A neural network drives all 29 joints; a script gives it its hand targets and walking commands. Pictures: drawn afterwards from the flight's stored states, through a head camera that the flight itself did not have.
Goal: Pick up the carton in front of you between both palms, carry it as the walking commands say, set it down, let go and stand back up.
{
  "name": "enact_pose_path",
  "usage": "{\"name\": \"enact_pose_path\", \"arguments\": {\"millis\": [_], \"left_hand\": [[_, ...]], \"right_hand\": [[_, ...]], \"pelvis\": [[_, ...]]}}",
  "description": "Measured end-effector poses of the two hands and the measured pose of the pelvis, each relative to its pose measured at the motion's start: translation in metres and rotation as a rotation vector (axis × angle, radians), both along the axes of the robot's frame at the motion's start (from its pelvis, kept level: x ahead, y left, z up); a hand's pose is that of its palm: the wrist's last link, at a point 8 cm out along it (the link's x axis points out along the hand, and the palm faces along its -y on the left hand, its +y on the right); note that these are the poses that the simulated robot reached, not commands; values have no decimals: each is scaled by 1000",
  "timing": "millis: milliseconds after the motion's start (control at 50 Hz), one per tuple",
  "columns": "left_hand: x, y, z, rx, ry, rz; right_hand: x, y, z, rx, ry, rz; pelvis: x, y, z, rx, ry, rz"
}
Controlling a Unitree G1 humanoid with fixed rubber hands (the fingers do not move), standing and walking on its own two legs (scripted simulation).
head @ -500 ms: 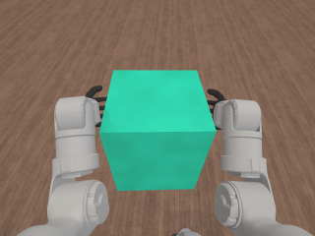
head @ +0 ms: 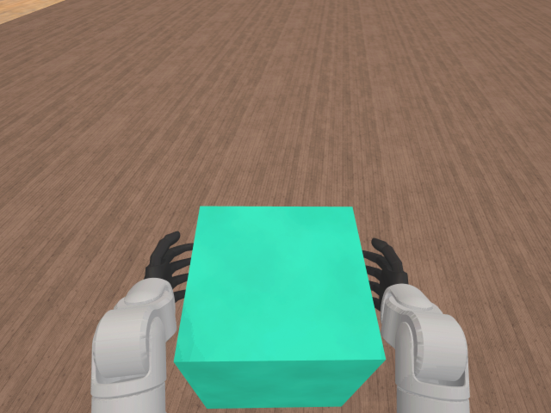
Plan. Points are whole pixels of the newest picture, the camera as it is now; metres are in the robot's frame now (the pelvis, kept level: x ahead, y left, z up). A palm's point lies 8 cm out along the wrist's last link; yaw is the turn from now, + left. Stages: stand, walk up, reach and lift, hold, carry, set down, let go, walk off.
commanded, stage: carry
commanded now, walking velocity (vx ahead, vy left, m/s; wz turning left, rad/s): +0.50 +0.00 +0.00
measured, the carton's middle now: (275, 313) +0.27 +0.00 +0.03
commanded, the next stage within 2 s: none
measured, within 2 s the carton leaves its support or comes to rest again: neither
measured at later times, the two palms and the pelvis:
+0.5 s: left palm (218, 166) +0.55 +0.11 +0.08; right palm (368, 170) +0.56 -0.19 +0.08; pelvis +0.30 -0.05 +0.01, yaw +2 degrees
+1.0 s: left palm (221, 89) +0.89 +0.14 +0.09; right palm (334, 95) +0.86 -0.15 +0.10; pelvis +0.61 +0.01 +0.02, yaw -2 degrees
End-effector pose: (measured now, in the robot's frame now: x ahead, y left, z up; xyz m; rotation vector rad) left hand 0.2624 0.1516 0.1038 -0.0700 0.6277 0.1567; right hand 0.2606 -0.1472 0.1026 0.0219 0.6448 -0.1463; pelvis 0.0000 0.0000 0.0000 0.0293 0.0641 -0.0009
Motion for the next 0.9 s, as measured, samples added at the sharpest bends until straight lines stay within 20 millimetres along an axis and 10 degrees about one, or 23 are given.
{"name": "enact_pose_path", "arguments": {"millis": [180, 400, 560, 720, 900], "left_hand": [[104, -13, 9, 10, 81, -72], [246, -41, -8, 51, 68, -30], [318, -34, -11, 34, 144, 49], [430, -22, 12, 22, 32, 27], [564, -3, -16, -9, 105, -34]], "right_hand": [[83, -12, 8, 9, 82, -73], [241, -42, -17, 38, 69, -22], [336, -34, -17, 29, 143, 50], [440, -23, 8, 19, 31, 26], [553, -4, -12, -4, 105, -41]], "pelvis": [[99, 4, 20, -35, 12, -27], [247, -35, -2, -45, -7, 11], [329, -46, 20, -19, 18, 36], [436, -29, 18, -20, 14, 28], [558, 4, 5, -25, 4, -27]]}}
